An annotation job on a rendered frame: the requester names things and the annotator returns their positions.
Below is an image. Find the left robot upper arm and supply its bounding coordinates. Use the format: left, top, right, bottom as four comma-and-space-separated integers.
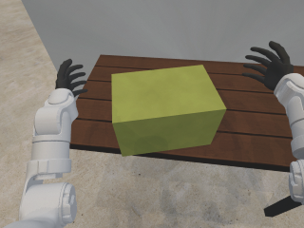
3, 181, 77, 228

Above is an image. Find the left robot forearm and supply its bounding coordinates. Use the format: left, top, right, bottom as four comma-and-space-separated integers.
18, 88, 79, 221

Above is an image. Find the robot right hand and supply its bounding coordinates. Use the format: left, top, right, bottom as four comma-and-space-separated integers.
241, 41, 294, 91

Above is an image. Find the carton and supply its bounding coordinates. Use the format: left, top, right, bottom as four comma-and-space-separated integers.
111, 65, 227, 157

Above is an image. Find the table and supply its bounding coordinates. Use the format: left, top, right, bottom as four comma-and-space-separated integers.
69, 54, 304, 218

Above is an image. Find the right robot forearm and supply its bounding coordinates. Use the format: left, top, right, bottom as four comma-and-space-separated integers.
274, 73, 304, 160

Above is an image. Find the right robot upper arm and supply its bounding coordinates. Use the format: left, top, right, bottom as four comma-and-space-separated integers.
288, 159, 304, 205

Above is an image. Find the robot left hand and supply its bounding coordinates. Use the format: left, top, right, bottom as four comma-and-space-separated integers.
55, 59, 88, 98

